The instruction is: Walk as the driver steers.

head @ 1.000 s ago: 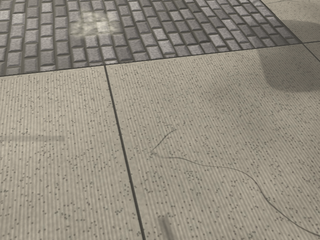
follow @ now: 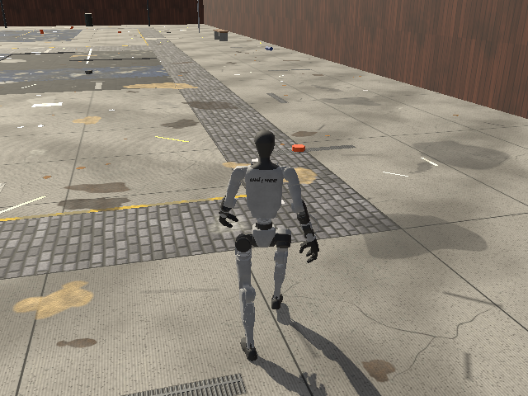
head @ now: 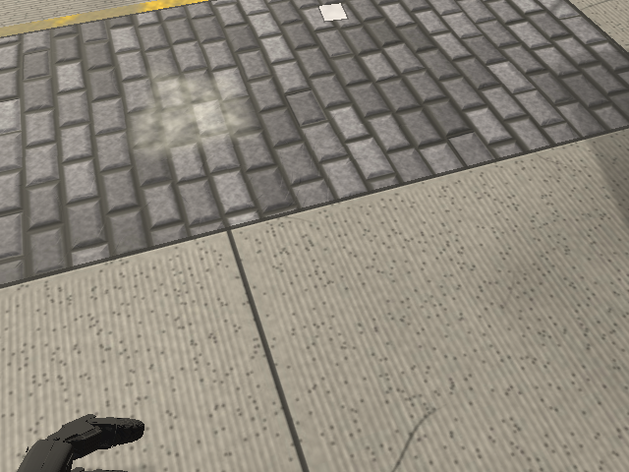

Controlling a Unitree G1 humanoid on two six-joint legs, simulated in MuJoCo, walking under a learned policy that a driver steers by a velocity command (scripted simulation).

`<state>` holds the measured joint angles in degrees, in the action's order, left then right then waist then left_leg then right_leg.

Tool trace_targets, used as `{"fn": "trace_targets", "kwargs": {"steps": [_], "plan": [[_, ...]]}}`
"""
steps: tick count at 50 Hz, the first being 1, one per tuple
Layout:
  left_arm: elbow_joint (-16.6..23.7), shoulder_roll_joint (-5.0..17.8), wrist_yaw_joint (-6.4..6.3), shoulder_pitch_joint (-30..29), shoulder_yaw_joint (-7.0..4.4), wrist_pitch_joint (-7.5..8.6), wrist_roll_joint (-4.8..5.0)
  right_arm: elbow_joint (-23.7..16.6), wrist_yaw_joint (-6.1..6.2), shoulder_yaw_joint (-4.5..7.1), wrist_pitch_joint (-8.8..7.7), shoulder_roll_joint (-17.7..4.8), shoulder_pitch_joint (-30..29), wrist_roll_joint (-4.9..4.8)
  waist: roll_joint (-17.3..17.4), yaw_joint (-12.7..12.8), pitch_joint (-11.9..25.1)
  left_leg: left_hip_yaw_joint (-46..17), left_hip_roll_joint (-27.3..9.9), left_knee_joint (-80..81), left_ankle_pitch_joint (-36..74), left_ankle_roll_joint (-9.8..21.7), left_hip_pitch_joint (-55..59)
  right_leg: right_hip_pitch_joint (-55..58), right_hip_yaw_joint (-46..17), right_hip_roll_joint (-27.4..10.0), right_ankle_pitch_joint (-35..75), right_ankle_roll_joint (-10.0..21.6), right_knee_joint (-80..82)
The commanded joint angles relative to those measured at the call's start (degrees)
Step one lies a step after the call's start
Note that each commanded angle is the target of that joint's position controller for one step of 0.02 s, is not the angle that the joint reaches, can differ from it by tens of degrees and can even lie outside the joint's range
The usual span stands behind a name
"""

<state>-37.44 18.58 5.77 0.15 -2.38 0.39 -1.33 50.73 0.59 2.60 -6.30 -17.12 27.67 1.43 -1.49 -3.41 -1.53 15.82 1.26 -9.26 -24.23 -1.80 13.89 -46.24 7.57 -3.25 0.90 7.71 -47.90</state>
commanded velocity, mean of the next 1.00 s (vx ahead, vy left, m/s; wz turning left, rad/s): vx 0.82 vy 0.00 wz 0.27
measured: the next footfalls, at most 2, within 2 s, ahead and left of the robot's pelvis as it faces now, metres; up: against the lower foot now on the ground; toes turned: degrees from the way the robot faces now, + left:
right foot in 0.08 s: +0.27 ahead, -0.05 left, +0.00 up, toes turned -10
left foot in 0.54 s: +0.73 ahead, +0.00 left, +0.00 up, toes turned -1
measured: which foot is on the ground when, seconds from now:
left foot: down 0.00-0.08, up 0.10-0.52, down 0.54-0.94, up 0.96-1.00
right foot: up 0.00-0.06, down 0.08-0.56, up 0.58-0.92, down 0.94-1.00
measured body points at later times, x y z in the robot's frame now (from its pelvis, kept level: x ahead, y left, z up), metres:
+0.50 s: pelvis +0.47 -0.03 +0.00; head +0.51 -0.03 +0.45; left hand +0.49 +0.25 -0.13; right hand +0.64 -0.28 -0.10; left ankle +0.71 +0.03 -0.68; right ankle +0.23 -0.04 -0.71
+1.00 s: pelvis +0.90 -0.02 -0.01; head +0.95 +0.00 +0.44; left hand +1.05 +0.26 -0.09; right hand +1.01 -0.32 -0.12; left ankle +0.72 +0.01 -0.64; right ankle +1.09 -0.07 -0.72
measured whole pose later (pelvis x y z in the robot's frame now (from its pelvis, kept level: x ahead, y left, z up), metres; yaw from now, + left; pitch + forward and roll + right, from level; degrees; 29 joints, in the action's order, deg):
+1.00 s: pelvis +0.90 -0.02 -0.01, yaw +20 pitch +1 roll -1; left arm -35.7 15.0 -1.6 2.4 2.0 5.2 -1.9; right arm 45.7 1.4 5.4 -0.5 -19.8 20.8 -0.6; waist 0.0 -5.4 -6.5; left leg -10.3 12.8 -67.4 -33.3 1.8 -15.0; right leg -30.8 -1.1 2.7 -0.7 0.8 -31.6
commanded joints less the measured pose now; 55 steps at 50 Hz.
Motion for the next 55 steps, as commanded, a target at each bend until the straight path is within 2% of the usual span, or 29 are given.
{"fn": "trace_targets", "kwargs": {"steps": [1, 3, 4, 5, 6, 7, 9, 11, 15, 19, 22, 24, 26, 27, 28, 29, 30, 32, 34, 38, 42, 45, 46, 47, 48, 49, 50, 52, 55], "plan": [[1.2, 2.0, -0.24, 5.3, 0.33, 0.27, 0.41, -4.8, 1.29, 1.84, 0.05, -10.8, -5.1, 0.38, 6.7, 8.3, -0.7, 0.4, -14.1, -10.6, 85.4, 2.2, -9.0, 19.3, 5.5, 6.9, -3.3, 3.2, 4.5], [-4.5, 7.2, -1.7, 25.8, -2.15, 0.5, 0.39, -6.6, 1.7, 2.73, 2.24, -13.5, -9.6, 1.26, 7.9, 18.5, 9.6, -2.1, -16.1, -37.8, 88.3, 3.7, -13.9, 41.3, 1.3, 9.4, -10.3, 6.3, 6.6], [-7.4, 9.8, -3.3, 32.5, -3.94, 0.5, 0.41, -6.7, 0.85, 2.62, 2.62, -12.3, -10.1, 1.47, 2.9, 20.0, 11.7, -2.0, -11.3, -59.0, 59.6, 3.6, -24.7, 54.3, -3.6, 8.8, -13.4, 7.9, 11.3], [-7.2, 14.2, -4.36, 26.9, -4.98, -0.15, 1.2, -9.0, -0.26, -0.01, 1.78, -2.3, -10.9, 2.2, -11.5, 12.7, 6.3, -4.3, -1.2, -81.0, -0.9, 2.3, -45.6, 58.5, -20.0, -0.8, -8.4, 9.7, 9.9], [-4.2, 19.3, -4.23, 24.4, -6.1, -0.78, -0.23, -15.8, -0.46, -0.24, 0.42, -4.3, -8.7, 0.21, -14.1, 9.3, 18.6, -16.8, 2.1, -90.7, -4.0, 1.0, -62.6, 72.8, -49.4, -9.8, -18.8, 21.4, 23.2], [-3.4, 16.2, -4.64, 24.6, -6.05, -0.79, 0.2, -16.2, -0.37, -0.37, -1.05, -7.2, -13.9, 0.96, -2.0, 11.1, 15.3, -21.5, -1.8, -85.9, 1.6, 1.7, -65.8, 68.9, -53.7, -11.4, -26.0, 19.0, 31.9], [-4.9, 9.2, -5.63, 20.0, -4.07, 0.7, -0.13, -13.8, -0.19, -1.1, -0.88, -6.2, -12.9, 1.08, 8.1, 4.4, 3.2, -19.7, -7.5, -74.0, 7.0, 1.9, -58.6, 48.3, -42.2, -9.5, -21.0, 13.4, 34.4], [-4.9, 5.3, -6.12, 17.2, -2.14, 3.05, -0.11, -11.6, -0.9, -1.83, 1.89, -4.3, -9.7, 2.07, 8.5, 0.6, 0.2, -19.6, -10.4, -67.7, 6.4, 1.0, -50.0, 34.3, -32.7, -5.8, -15.4, 11.1, 36.3], [-8.0, 5.3, -4.45, 22.0, -2.0, 6.29, 0.61, -14.8, -2.25, -2.56, 3.91, -2.0, -20.7, 0.11, 3.9, 3.8, -6.7, -16.0, -12.3, -50.0, 18.3, 2.4, -53.4, 30.3, -18.1, -1.6, -1.7, 6.3, 42.5], [-9.6, 5.1, -4.51, 25.3, -1.45, 7.9, 1.08, -15.4, -3.82, -2.92, 2.87, -0.4, -27.4, -1.56, 2.7, 7.3, -6.2, -11.2, -6.9, -31.4, 35.6, 6.7, -48.0, 37.7, -6.9, -0.5, 16.1, -0.2, 47.2], [-10.5, 6.3, -5.61, 24.9, -1.27, 7.96, 0.54, -13.9, -4.2, -2.18, 2.43, -2.3, -26.6, -1.42, -0.5, 6.0, -3.7, -8.5, -1.6, -25.3, 37.6, 8.9, -45.1, 49.4, -1.8, -2.4, 36.8, -3.5, 44.9], [-10.3, 8.5, -7.11, 23.8, -1.68, 6.92, -0.54, -12.1, -4.03, -1.33, 2.86, -4.7, -22.4, -0.83, -4.8, 2.7, 1.0, -6.3, 3.0, -25.5, 30.8, 9.8, -40.5, 56.3, 0.1, -4.5, 57.9, -5.4, 36.3], [-9.0, 10.4, -8.37, 19.5, -2.43, 4.7, -2.37, -6.5, -3.36, 0.54, 3.51, -8.7, -4.5, -0.91, -6.7, -6.5, 8.9, -6.4, 6.8, -27.4, 21.3, 11.8, -26.0, 56.2, 1.0, -6.5, 70.0, -6.2, 12.7], [-7.7, 11.6, -8.64, 14.9, -2.84, 3.81, -2.47, -2.9, -2.7, 1.93, 3.74, -10.6, 8.3, -0.7, -4.9, -13.6, 11.7, -10.4, 4.8, -23.4, 17.7, 14.3, -14.3, 48.1, 1.5, -5.4, 63.2, -6.0, -7.9], [-6.8, 6.2, -7.65, 12.2, -1.41, 4.58, -2.71, -1.3, -1.78, 3.13, 4.46, -12.7, 11.9, -0.79, 3.2, -12.9, 10.4, -18.4, -0.4, -27.3, 11.5, 16.3, -4.6, 31.5, 0.4, 2.2, 13.9, -4.9, -30.6], [-1.7, -0.9, -6.01, 18.6, 0.47, 5.88, 0.05, -3.1, -1.61, 4.23, 5.01, -17.4, 3.5, 0.62, 23.2, -0.9, 13.5, -54.7, -14.0, -18.3, 5.5, 29.4, 10.5, 0.7, -6.7, 11.2, -31.2, -9.1, -50.8], [-0.7, 2.4, -6.24, 15.7, 1.42, 7.26, -0.85, -5.6, -1.94, 4.29, 4.9, -13.9, -0.1, -0.3, 8.5, -3.3, 15.2, -63.9, -15.6, -7.7, 0.2, 28.8, 8.6, -2.6, -14.6, 7.2, -24.6, -6.6, -47.5], [0.0, 4.1, -5.85, 11.3, 1.75, 8.06, -1.39, -4.4, -1.69, 3.23, 4.54, -8.5, -2.8, -0.66, -4.5, 1.3, 3.2, -53.4, -12.4, -3.3, 1.6, 23.1, -10.6, 2.4, -14.1, 1.4, -17.5, -6.0, -34.0], [1.0, 3.3, -5.68, 10.9, 2.31, 5.69, -2.97, -4.5, -0.88, 2.33, 3.35, -7.6, -5.2, -1.19, -5.0, 5.6, -3.2, -44.2, -7.7, -3.6, 25.1, 21.3, -24.2, 7.7, -12.5, -0.6, -19.2, -8.7, -28.0], [5.1, 1.3, -5.39, 5.0, 3.49, 3.48, -1.97, -4.4, -1.18, 3.02, 2.05, -10.4, -4.5, -1.77, -0.4, 5.4, -2.7, -31.5, 0.7, -7.6, 63.4, 16.2, -33.9, 16.7, -5.7, 1.8, -12.2, -11.2, -6.9], [6.8, -0.1, -5.7, -0.7, 4.24, 3.32, -0.25, -3.4, -0.51, 3.77, 4.46, -9.2, 0.1, -2.18, 5.3, -0.5, 2.9, -31.2, 5.9, -15.1, 60.3, 6.8, -29.6, 24.5, -3.9, 8.3, 3.2, -9.6, 11.2], [5.4, 3.6, -7.42, 4.6, 3.07, 4.18, -0.18, -5.5, 0.38, 4.58, 4.92, -9.9, -3.4, -1.34, 6.6, 2.0, 5.6, -37.7, 6.2, -26.4, 53.2, 3.2, -28.5, 35.4, -8.6, 10.4, 6.0, -8.7, 20.5], [3.3, 5.4, -8.04, 11.7, 2.29, 4.89, -0.06, -6.8, 0.49, 4.91, 4.54, -10.6, -6.9, -1.25, 5.9, 6.5, 7.9, -37.3, 7.1, -36.0, 48.8, 2.1, -28.6, 42.1, -10.9, 8.1, 11.9, -7.8, 25.5], [0.3, 7.5, -8.4, 21.1, 1.46, 5.73, -0.55, -8.1, 0.4, 4.18, 4.16, -8.0, -7.5, -1.83, 2.7, 10.1, 13.0, -32.4, 8.0, -50.7, 27.8, 1.2, -31.3, 52.2, -15.8, -1.2, 24.4, -5.5, 25.3], [0.6, 9.4, -8.41, 24.9, 1.28, 5.73, -1.04, -9.7, 1.05, 2.83, 4.58, -2.6, -4.8, -2.36, -6.0, 8.6, 17.9, -23.4, 13.1, -68.5, -20.8, 1.9, -40.9, 61.8, -27.4, -18.0, 61.4, -2.1, 15.0], [0.9, 8.6, -7.61, 22.6, 0.4, 5.29, -0.66, -10.7, 1.34, 2.69, 4.98, -4.6, 7.2, -3.54, -11.1, 2.1, 30.8, -26.2, 9.7, -79.5, -17.2, 1.3, -45.5, 68.3, -42.1, -29.5, 61.6, 8.8, 13.2], [4.2, 5.0, -7.8, 15.0, 0.3, 4.89, 0.08, -8.6, 1.26, 2.73, 5.81, -7.5, 4.6, -0.84, -5.6, 3.3, 29.2, -24.1, 6.5, -79.7, -7.3, 1.6, -46.2, 60.0, -43.0, -24.9, 41.9, 10.7, 18.6], [3.4, -1.3, -7.88, 11.3, 2.22, 4.14, -0.23, -10.2, -0.09, 2.7, 7.05, -6.8, -5.4, 0.54, 0.1, 2.9, 15.9, -22.4, 4.1, -73.9, -3.1, 0.2, -47.9, 46.0, -30.0, -15.4, 25.6, 7.6, 23.8], [-1.0, 2.1, -7.49, 15.9, 1.01, 3.74, -0.22, -11.9, -1.55, 1.75, 9.2, -3.8, -7.7, 0.46, -2.9, 2.2, 10.1, -22.1, 3.8, -64.2, -2.8, 0.1, -43.0, 35.4, -21.2, -11.4, 31.6, 6.2, 26.5]]}}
